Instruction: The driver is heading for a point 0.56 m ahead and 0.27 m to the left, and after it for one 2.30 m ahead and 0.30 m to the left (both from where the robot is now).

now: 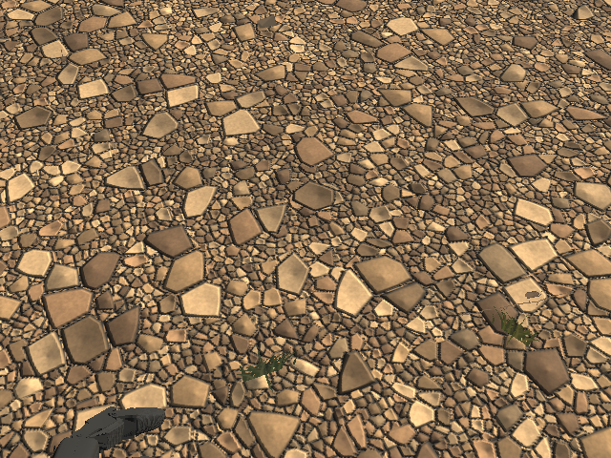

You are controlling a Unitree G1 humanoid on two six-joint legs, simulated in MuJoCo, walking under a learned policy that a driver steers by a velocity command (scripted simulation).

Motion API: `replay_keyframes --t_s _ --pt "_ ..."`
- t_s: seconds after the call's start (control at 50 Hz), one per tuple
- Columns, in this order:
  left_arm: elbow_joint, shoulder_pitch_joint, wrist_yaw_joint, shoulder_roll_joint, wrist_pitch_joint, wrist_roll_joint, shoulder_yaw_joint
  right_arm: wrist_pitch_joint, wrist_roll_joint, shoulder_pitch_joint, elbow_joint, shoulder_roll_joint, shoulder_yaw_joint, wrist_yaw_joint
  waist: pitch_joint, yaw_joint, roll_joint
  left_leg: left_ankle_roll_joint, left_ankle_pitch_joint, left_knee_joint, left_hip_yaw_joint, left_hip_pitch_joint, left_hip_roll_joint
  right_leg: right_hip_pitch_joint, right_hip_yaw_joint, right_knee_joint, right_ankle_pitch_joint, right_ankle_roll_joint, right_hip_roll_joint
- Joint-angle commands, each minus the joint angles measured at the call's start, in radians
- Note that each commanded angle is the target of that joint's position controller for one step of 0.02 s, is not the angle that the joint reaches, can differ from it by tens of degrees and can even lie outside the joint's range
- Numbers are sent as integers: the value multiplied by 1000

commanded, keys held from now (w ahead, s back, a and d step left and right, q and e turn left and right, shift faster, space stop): w+q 0.76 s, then q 0.10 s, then e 0.14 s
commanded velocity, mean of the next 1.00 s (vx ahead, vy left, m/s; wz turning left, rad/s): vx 0.45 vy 0.00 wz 0.47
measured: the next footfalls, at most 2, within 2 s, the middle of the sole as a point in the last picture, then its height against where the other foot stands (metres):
left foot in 0.50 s outside the picture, level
right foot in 0.98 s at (241, 354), level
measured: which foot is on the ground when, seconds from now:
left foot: down 0.00-0.00, up 0.02-0.48, down 0.50-0.98, up 1.00-1.00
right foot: down 0.00-0.52, up 0.54-0.96, down 0.98-1.00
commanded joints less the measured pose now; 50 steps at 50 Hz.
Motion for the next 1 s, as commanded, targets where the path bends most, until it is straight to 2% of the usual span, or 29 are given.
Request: replay_keyframes --t_s 0.02,0.04,0.08,0.1,0.12,0.16,0.22,0.28,0.34,0.4,0.46,0.48,0.5,0.52,0.54,0.56,0.58,0.6,0.62,0.64,0.68,0.74,0.8,0.86,0.9,0.94,0.96,0.98,1.0 --pt "44 445 23 252 3 13 87 -46 5 41 -88 -42 8 4 -450 207 -267 15 -142 719 -105 -661 -42 926 707 -143 -96 -262 -427" --pt "37 381 26 184 7 5 67 -50 31 -24 -94 -135 -21 5 -291 206 -170 19 -88 798 -140 -742 22 799 586 -177 -184 -215 -387" --pt "35 247 25 114 6 0 44 -39 22 -123 -118 -118 -25 0 -100 150 -87 18 70 737 -94 -714 101 516 353 -259 -164 -154 -305" --pt "37 200 20 80 -2 5 35 -21 13 -124 -112 -107 -34 -6 -43 119 -86 21 127 691 -104 -663 125 417 261 -305 -123 -120 -254" --pt "45 176 19 92 -8 12 39 -7 16 -85 -112 -78 -31 -5 -34 86 -133 12 163 678 -105 -606 136 349 215 -340 -89 -126 -258" --pt "63 165 20 99 -20 13 46 13 15 -84 -120 -49 -30 -4 -3 68 -103 -3 206 654 -107 -600 142 297 120 -375 27 -135 -251" --pt "93 188 33 128 -21 19 57 20 8 -144 -149 -43 -32 -3 17 71 -60 -14 326 540 -114 -664 140 322 11 -381 134 -132 -243" --pt "109 205 45 155 -14 14 64 14 4 -231 -180 -25 -24 17 32 97 -52 -7 468 344 -64 -631 130 343 -80 -389 136 -110 -221" --pt "131 251 52 184 -2 2 74 14 2 -339 -226 -15 -15 38 66 137 -35 8 488 221 -19 -640 123 417 -120 -386 127 -104 -251" --pt "151 282 52 204 19 -15 84 18 4 -396 -267 -29 -17 53 84 146 -40 39 403 154 13 -659 110 529 -145 -334 186 -85 -283" --pt "148 259 55 245 40 -27 95 26 4 -332 -280 -74 -40 60 15 86 -82 94 247 136 99 -500 25 576 -188 -144 597 -52 -284" --pt "144 239 56 253 49 -32 96 27 7 -216 -255 -107 -61 58 -47 15 -75 123 247 95 129 -344 -26 550 -213 25 708 -32 -258" --pt "139 242 58 236 51 -29 87 30 10 -43 -206 -173 -98 46 -137 -64 -40 161 301 43 111 -72 -66 423 -234 266 636 7 -211" --pt "101 271 57 145 42 11 59 35 13 48 -186 -287 -129 23 -204 -50 169 260 280 2 -270 228 150 63 -235 628 66 68 -118" --pt "57 299 46 78 2 9 28 15 9 7 -227 -323 -120 31 -356 23 274 434 101 -191 -828 419 335 -221 -2 876 -533 97 69" --pt "38 179 33 166 -29 -33 48 2 0 8 -232 -226 -91 39 -315 -35 134 375 98 -248 -768 407 322 -333 117 915 -475 72 16" --pt "25 139 28 169 -45 -46 46 -9 0 -28 -229 -182 -79 38 -201 -17 108 334 164 -235 -614 293 291 -364 103 862 -388 44 -28" --pt "39 141 37 161 -51 -24 47 -13 3 -100 -240 -154 -70 36 -134 31 20 294 260 -230 -499 142 244 -302 106 769 -311 38 -74" --pt "50 144 44 172 -42 1 57 -14 -1 -159 -255 -114 -57 33 -92 67 13 267 353 -247 -413 28 205 -231 105 690 -259 39 -101" --pt "47 163 42 175 -29 3 61 -15 -12 -182 -271 -113 -53 28 -86 95 57 277 419 -267 -398 -51 197 -169 113 661 -234 48 -110" --pt "44 172 41 158 -8 12 60 -21 -7 -176 -274 -123 -56 19 -75 107 47 283 514 -288 -342 -116 172 -137 98 579 -201 78 -103" --pt "9 68 43 127 3 18 50 -22 0 -125 -261 -154 -64 -2 -35 80 36 261 547 -299 -283 -150 137 -170 84 385 -50 114 -72" --pt "-22 -31 35 103 -2 15 38 -9 2 -100 -251 -157 -66 -14 -7 49 79 207 591 -257 -229 -195 81 -99 70 157 109 118 -13" --pt "-49 -81 22 111 -6 7 38 13 6 -56 -234 -163 -71 -21 -27 27 108 167 634 -186 -259 -189 78 -16 63 53 179 107 44" --pt "-39 -55 9 126 -11 9 41 21 2 -53 -229 -132 -61 -30 -50 29 114 154 621 -125 -283 -108 106 -8 76 4 189 88 38" --pt "-23 -3 0 143 -23 19 46 20 -8 -70 -226 -110 -53 -35 -70 51 126 139 691 -46 -303 -43 133 31 78 -26 160 49 25" --pt "-1 64 -2 149 -31 27 49 17 -10 -99 -230 -100 -47 -34 -92 92 123 119 762 27 -283 -35 107 115 53 -87 206 21 32" --pt "13 123 1 179 -38 41 55 12 -19 -95 -239 -78 -39 -30 -154 112 82 82 745 150 -249 -61 47 263 82 -93 437 -14 -17" --pt "15 192 1 223 -38 60 57 6 -39 -13 -246 -44 -26 -28 -281 93 -77 30 409 397 -203 -226 -37 540 273 0 834 -122 -180"
Keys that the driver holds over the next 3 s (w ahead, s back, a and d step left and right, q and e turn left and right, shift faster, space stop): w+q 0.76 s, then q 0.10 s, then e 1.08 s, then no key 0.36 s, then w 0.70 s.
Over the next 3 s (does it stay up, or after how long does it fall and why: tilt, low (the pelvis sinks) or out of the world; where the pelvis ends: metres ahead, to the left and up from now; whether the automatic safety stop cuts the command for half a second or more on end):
stays up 0.81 0.14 0.00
